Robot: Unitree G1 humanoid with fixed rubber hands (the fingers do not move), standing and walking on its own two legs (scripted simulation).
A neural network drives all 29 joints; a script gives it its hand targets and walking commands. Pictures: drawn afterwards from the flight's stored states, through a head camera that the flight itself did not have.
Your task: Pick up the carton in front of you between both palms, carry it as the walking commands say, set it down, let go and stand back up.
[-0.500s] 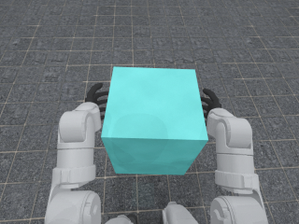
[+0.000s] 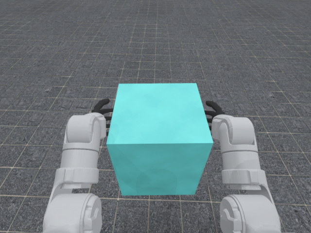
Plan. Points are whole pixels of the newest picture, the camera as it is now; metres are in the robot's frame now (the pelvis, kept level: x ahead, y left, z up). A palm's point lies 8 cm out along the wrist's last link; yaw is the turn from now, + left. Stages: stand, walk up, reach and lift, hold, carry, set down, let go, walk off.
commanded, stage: carry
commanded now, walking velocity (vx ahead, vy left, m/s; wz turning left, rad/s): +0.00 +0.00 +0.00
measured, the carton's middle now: (157, 141) +0.36 +0.01 +0.05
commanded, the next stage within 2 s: none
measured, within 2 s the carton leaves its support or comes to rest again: neither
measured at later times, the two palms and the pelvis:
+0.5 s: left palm (97, 136) +0.30 +0.15 +0.14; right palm (228, 140) +0.30 -0.15 +0.14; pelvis -0.04 +0.00 +0.00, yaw -1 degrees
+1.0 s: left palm (93, 142) +0.29 +0.15 +0.14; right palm (228, 146) +0.28 -0.15 +0.14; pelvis -0.06 +0.00 +0.00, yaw -1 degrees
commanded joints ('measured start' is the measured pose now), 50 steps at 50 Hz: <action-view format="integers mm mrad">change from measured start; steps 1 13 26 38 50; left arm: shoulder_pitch -676 -718 -755 -768 -769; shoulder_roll -1124 -1113 -1124 -1132 -1134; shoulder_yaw -561 -520 -505 -511 -514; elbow -61 -80 -64 -72 -78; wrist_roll -403 -389 -386 -395 -395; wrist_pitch -6 11 20 26 31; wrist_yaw -261 -239 -240 -241 -241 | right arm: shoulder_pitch -688 -769 -795 -797 -801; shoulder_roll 1067 1100 1105 1096 1097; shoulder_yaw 544 531 500 498 502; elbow -75 -84 -59 -71 -77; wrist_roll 372 412 405 397 399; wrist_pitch -21 -3 3 12 17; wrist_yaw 241 239 244 240 243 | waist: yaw -17 -18 -21 -18 -17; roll -5 -7 -5 -4 -3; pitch -400 -333 -314 -320 -328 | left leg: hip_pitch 173 82 57 53 49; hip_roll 176 156 157 160 163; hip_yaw -92 -107 -110 -111 -113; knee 11 -80 -111 -120 -121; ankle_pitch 652 305 206 185 199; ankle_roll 31 26 24 26 27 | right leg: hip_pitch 170 169 142 139 145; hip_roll -139 -140 -137 -135 -135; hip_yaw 92 119 126 125 123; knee -2 -73 -114 -125 -120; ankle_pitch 505 293 208 188 198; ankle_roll -32 -38 -36 -33 -31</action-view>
